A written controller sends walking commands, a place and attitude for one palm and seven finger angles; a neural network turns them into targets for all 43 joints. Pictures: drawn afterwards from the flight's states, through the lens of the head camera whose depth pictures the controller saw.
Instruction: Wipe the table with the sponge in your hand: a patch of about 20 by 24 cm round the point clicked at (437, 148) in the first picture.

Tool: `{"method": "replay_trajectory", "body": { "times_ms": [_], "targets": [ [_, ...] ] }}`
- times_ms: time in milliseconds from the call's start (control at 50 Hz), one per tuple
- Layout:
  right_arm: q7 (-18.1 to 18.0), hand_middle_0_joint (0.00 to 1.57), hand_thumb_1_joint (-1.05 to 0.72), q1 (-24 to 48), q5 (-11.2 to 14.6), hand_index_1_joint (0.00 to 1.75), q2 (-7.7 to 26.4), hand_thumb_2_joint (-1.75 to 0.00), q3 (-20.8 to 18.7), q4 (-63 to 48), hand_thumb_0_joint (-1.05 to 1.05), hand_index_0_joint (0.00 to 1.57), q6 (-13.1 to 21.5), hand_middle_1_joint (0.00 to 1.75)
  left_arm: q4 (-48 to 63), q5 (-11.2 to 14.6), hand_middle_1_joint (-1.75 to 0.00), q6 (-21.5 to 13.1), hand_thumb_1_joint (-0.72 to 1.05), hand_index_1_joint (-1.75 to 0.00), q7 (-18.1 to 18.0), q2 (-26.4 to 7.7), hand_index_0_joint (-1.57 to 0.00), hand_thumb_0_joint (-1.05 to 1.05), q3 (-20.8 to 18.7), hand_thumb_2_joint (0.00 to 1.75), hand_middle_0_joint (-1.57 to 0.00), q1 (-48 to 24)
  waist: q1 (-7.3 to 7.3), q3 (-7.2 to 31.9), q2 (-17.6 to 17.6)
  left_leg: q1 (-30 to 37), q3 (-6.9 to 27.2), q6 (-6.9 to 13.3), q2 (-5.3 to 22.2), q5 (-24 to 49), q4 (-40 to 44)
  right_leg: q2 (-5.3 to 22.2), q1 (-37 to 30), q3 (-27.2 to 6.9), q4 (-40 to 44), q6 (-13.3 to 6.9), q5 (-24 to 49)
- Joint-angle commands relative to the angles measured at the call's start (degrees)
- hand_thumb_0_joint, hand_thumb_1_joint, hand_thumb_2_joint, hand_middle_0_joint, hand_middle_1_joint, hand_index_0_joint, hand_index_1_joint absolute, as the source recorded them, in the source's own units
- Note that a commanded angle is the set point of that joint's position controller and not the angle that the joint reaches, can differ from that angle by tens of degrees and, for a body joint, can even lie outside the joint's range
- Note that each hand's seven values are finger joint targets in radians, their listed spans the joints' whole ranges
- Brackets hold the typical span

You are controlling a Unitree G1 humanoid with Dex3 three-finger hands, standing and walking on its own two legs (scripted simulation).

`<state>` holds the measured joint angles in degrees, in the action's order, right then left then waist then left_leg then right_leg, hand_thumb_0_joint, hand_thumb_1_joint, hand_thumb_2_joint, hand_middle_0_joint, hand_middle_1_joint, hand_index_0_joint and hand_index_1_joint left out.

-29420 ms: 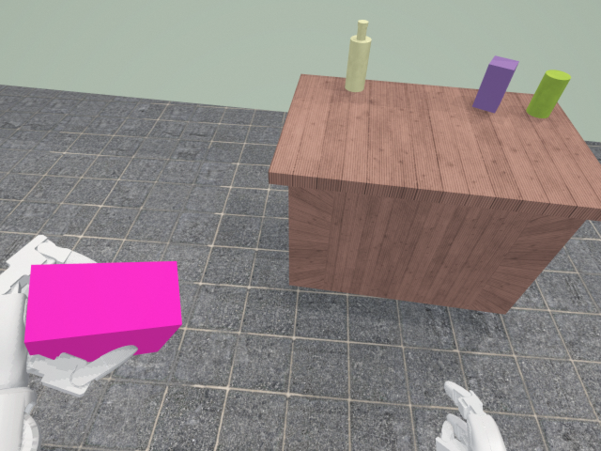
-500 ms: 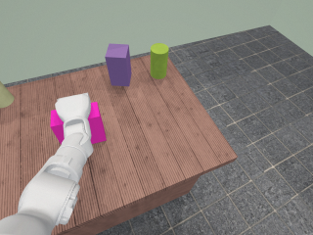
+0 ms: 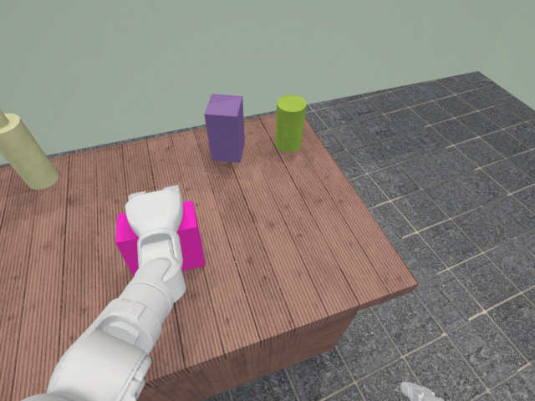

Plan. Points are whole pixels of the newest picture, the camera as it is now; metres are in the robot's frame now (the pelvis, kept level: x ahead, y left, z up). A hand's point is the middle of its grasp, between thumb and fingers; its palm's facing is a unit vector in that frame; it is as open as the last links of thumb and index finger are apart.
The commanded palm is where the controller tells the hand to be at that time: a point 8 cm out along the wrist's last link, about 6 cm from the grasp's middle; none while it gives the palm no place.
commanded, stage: wipe back along the middle lane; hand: left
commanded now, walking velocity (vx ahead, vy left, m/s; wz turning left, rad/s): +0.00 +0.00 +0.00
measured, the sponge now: (166, 247) +0.38 +0.22 -0.05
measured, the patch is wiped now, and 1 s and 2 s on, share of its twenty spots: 0.55 0.75 0.75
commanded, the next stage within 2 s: slide across to the third lane in 1.22 s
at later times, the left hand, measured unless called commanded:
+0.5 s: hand (163, 263) +0.32 +0.20 +0.00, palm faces -0.06 -0.03 -1.00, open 10.5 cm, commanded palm +0.28 +0.17 +0.02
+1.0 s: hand (173, 273) +0.31 +0.18 -0.01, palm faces -0.06 -0.02 -1.00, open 10.5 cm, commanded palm +0.27 +0.16 +0.02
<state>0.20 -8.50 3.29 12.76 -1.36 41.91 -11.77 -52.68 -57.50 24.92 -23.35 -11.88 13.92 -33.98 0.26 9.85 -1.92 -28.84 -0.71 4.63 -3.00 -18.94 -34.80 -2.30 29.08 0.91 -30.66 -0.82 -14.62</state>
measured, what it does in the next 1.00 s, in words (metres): stands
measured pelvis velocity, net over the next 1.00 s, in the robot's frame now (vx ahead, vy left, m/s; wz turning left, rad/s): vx -0.02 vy -0.03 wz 0.01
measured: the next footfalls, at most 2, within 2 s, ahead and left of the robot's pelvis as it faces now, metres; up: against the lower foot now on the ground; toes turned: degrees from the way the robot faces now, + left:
none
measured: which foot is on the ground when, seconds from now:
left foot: down 0.00-1.00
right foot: down 0.00-1.00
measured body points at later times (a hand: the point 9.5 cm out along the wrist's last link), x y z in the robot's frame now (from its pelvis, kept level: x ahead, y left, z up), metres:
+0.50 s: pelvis -0.01 -0.01 +0.00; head +0.00 -0.02 +0.45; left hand +0.32 +0.19 +0.05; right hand +0.19 -0.24 -0.10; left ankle -0.03 +0.06 -0.73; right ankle -0.01 -0.12 -0.73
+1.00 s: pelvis -0.02 -0.03 +0.00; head -0.01 -0.05 +0.45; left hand +0.31 +0.17 +0.05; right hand +0.17 -0.26 -0.11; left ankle -0.03 +0.06 -0.73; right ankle -0.01 -0.12 -0.73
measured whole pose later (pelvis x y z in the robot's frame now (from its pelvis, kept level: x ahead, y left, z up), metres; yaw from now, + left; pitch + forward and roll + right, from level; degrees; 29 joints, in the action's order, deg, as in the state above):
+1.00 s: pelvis -0.02 -0.03 +0.00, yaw +0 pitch +8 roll +0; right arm -1.4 -4.5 4.2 13.5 -0.1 39.9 -12.2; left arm -37.3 -57.6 28.3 -21.6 -10.5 18.3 -19.1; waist 2.9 8.2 -2.4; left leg -23.8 -0.4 2.6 -2.4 -17.4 -33.3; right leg -2.9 25.4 1.2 -32.1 -3.0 -14.5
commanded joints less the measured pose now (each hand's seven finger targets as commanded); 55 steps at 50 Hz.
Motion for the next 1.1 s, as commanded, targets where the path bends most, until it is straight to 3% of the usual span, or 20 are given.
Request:
{"method": "replay_trajectory", "body": {
  "times_ms": [0,60,120,140,180,240,300,380,400,460,500,580,600,640,760,820,860,880,980,1080],
  "targets": [
    [-0.6,0.2,-0.9,4.3,0.0,0.3,8.5,-0.9,-2.1,-7.8,0.0,0.2,1.5,0.3,6.2,0.9,-1.6,0.7,0.1,-1.6,2.3,-2.0,-1.2,0.0,-0.1,1.3,-1.2,-4.2,0.35,13.0,4.6,9.9,3.9,-4.2,3.6,25.8,3.2,0.7,-10.5,-0.5,1.1,-3.9,20.3],
    [-0.9,0.2,-0.9,5.7,0.4,0.3,8.6,-0.9,-1.9,-8.2,0.0,0.2,1.3,0.3,8.6,1.0,-1.6,1.7,0.1,-1.6,2.6,-2.3,-1.2,0.0,0.0,1.3,-1.2,-3.4,0.06,11.9,5.8,9.4,3.8,-4.0,3.3,24.0,3.9,0.9,-11.6,-0.7,1.4,-3.8,20.6],
    [-1.1,0.2,-0.9,6.8,0.4,0.3,8.6,-0.9,-1.5,-8.8,0.0,0.2,1.4,0.3,10.9,0.9,-1.6,2.5,0.1,-1.6,2.9,-3.4,-1.2,0.0,-0.4,1.3,-1.2,0.1,1.0,11.3,5.4,9.3,3.6,-3.9,2.8,22.6,4.3,1.0,-12.9,-1.7,1.8,-4.0,21.0],
    [-1.1,0.2,-0.9,7.2,0.5,0.3,8.3,-0.9,-1.5,-9.1,0.0,0.2,1.6,0.3,12.1,1.1,-1.6,2.5,0.1,-1.6,3.1,-1.6,-1.2,0.0,1.1,1.3,-1.2,1.0,0.85,11.0,5.6,9.6,3.3,-3.7,2.7,22.6,4.5,1.1,-13.2,-1.8,2.1,-4.0,21.8],
    [-1.1,0.2,-0.9,8.0,0.6,0.3,8.4,-0.9,-1.4,-9.6,0.0,0.2,1.7,0.3,14.4,1.1,-1.6,2.7,0.1,-1.6,3.4,-1.6,-1.2,0.0,1.3,1.3,-1.2,2.7,1.33,11.3,4.5,10.6,3.6,-3.9,2.8,24.0,4.5,1.0,-13.3,-1.7,1.7,-4.2,21.8],
    [-0.9,0.2,-0.9,8.7,0.8,0.3,8.3,-0.9,-1.3,-9.9,0.0,0.2,1.9,0.3,15.5,0.9,-1.6,3.1,0.1,-1.6,3.7,-1.2,-1.2,0.0,1.9,1.3,-1.2,5.3,1.46,9.6,5.9,10.4,3.9,-4.0,2.7,22.7,4.7,0.9,-12.8,-1.9,1.9,-4.3,20.7],
    [-1.2,0.2,-0.9,10.0,0.9,0.3,8.2,-0.9,-1.0,-10.3,0.0,0.2,1.8,0.3,17.5,0.9,-1.6,3.3,0.1,-1.6,4.0,-0.2,-1.2,0.0,3.5,1.3,-1.2,3.7,0.99,7.9,5.3,10.2,3.9,-3.7,2.4,19.4,5.4,1.0,-12.2,-2.1,2.7,-4.3,17.9],
    [-1.8,0.2,-0.9,10.7,0.9,0.3,8.3,-0.9,-0.9,-10.1,0.0,0.2,1.9,0.3,18.3,0.6,-1.6,3.2,0.1,-1.6,4.2,-1.9,-1.2,0.0,2.3,1.3,-1.2,2.7,1.31,7.8,4.9,10.4,4.0,-3.7,2.2,16.7,6.1,0.8,-12.0,-2.5,3.1,-4.5,14.5],
    [-1.8,0.2,-0.9,11.1,0.8,0.3,8.0,-0.9,-0.8,-10.4,0.0,0.2,2.0,0.3,17.6,0.4,-1.6,3.2,0.1,-1.6,4.4,0.1,-1.2,0.0,4.1,1.3,-1.2,4.0,1.27,7.1,5.4,10.2,4.0,-3.7,2.1,16.3,6.0,0.9,-11.5,-2.2,3.2,-4.4,13.6],
    [-1.7,0.2,-0.9,11.2,0.9,0.3,7.9,-0.9,-1.0,-10.6,0.0,0.2,2.1,0.3,18.3,0.2,-1.6,2.6,0.1,-1.6,4.4,0.4,-1.2,0.0,4.1,1.3,-1.2,3.8,1.4,8.0,5.6,10.6,4.4,-3.8,2.3,16.0,6.1,0.7,-11.1,-1.8,2.7,-4.5,12.3],
    [-1.5,0.2,-0.9,11.7,0.8,0.3,7.6,-0.9,-1.1,-10.9,0.0,0.2,2.1,0.3,18.4,-0.1,-1.6,2.2,0.1,-1.6,4.4,2.8,-1.2,0.0,6.5,1.3,-1.2,4.5,1.34,7.4,5.1,10.7,4.4,-3.6,2.3,15.5,5.7,0.7,-9.9,-1.8,2.6,-4.5,11.1],
    [-1.1,0.2,-0.9,12.0,0.7,0.3,7.7,-0.9,-1.2,-11.2,0.0,0.2,2.1,0.3,19.2,0.2,-1.6,1.9,0.1,-1.6,4.1,2.6,-1.2,0.0,6.0,1.3,-1.2,6.0,2.0,8.6,5.5,10.4,4.4,-3.5,2.1,15.2,5.2,0.6,-10.5,-2.0,2.0,-4.7,11.4],
    [-1.0,0.2,-0.9,12.4,0.8,0.3,7.4,-0.9,-1.1,-11.2,0.0,0.2,2.1,0.3,19.0,0.2,-1.6,2.0,0.1,-1.6,4.0,4.4,-1.2,0.0,7.8,1.3,-1.2,6.1,1.54,7.8,6.4,10.2,4.4,-3.4,2.3,14.8,5.1,0.7,-9.8,-1.9,2.2,-4.5,11.0],
    [-0.9,0.2,-0.9,12.7,0.8,0.3,7.5,-0.9,-1.1,-11.3,0.0,0.2,2.0,0.3,19.1,0.3,-1.6,2.3,0.1,-1.6,3.8,4.0,-1.2,0.0,7.3,1.3,-1.2,7.5,1.91,6.9,6.4,9.5,4.4,-3.3,2.1,13.7,5.3,0.6,-9.9,-2.3,2.2,-4.6,10.5],
    [-1.4,0.2,-0.9,12.7,0.9,0.3,7.6,-0.9,-1.0,-10.2,0.0,0.2,1.9,0.3,17.9,0.4,-1.6,3.0,0.1,-1.6,3.3,2.4,-1.2,0.0,5.9,1.3,-1.2,2.4,0.91,7.0,8.0,8.3,4.1,-3.0,1.8,11.4,5.2,0.8,-10.0,-2.7,2.4,-4.3,9.8],
    [-1.7,0.2,-0.9,12.4,0.7,0.3,7.6,-0.9,-0.9,-10.5,0.0,0.2,2.0,0.3,17.7,0.7,-1.6,2.8,0.1,-1.6,3.3,2.0,-1.2,0.0,5.3,1.3,-1.2,5.7,1.8,8.5,7.7,8.0,3.5,-2.8,1.4,12.2,4.6,1.1,-11.7,-3.5,2.2,-4.2,12.7],
    [-1.8,0.2,-0.9,12.3,0.8,0.3,7.6,-0.9,-1.0,-10.5,0.0,0.2,1.9,0.3,18.0,0.8,-1.6,2.4,0.1,-1.6,3.6,2.1,-1.2,0.0,5.4,1.3,-1.2,5.3,1.13,8.2,8.8,7.5,3.6,-2.7,1.4,12.3,4.5,1.2,-12.3,-3.8,2.2,-4.0,14.1],
    [-1.9,0.2,-0.9,12.5,0.8,0.3,7.7,-0.9,-0.9,-10.8,0.0,0.2,2.0,0.3,18.6,1.1,-1.6,2.4,0.1,-1.6,3.5,0.9,-1.2,0.0,4.2,1.3,-1.2,6.4,1.84,8.1,8.1,6.9,3.3,-2.6,1.1,11.8,4.6,1.3,-12.7,-4.4,2.4,-4.0,13.9],
    [-2.3,0.2,-0.9,12.3,1.0,0.3,7.6,-0.9,-0.7,-10.9,0.0,0.2,2.1,0.3,19.3,0.6,-1.6,2.5,0.1,-1.6,3.9,1.0,-1.2,0.0,5.0,1.3,-1.2,5.0,1.0,6.9,7.6,7.1,3.3,-2.5,1.0,11.0,4.9,1.3,-12.1,-4.8,3.0,-3.9,12.9],
    [-2.4,0.2,-0.9,12.2,1.1,0.3,7.7,-0.9,-1.0,-11.2,0.0,0.2,2.4,0.3,19.6,0.9,-1.6,2.0,0.1,-1.6,3.9,-0.7,-1.2,0.0,3.1,1.3,-1.2,8.3,2.02,8.8,7.1,7.2,2.9,-2.5,0.9,11.9,4.5,1.4,-13.6,-5.3,2.7,-3.9,14.8]
  ]
}}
